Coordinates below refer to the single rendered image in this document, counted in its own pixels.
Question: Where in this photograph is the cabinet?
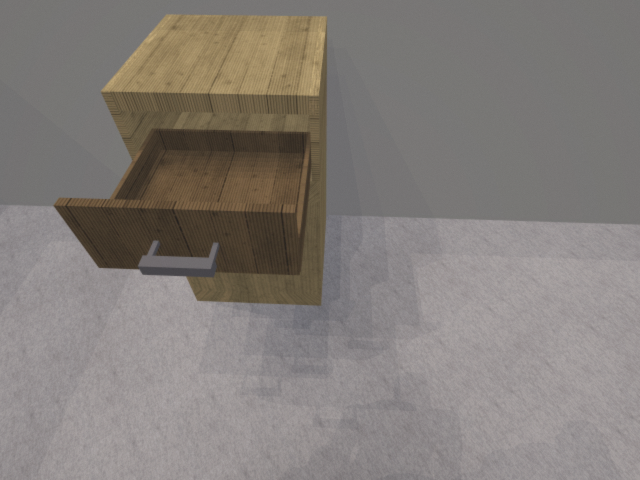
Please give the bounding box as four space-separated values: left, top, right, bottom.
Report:
101 14 327 306

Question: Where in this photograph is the drawer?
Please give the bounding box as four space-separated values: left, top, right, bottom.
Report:
53 128 311 275

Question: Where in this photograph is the handle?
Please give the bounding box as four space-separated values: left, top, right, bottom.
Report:
138 240 220 277

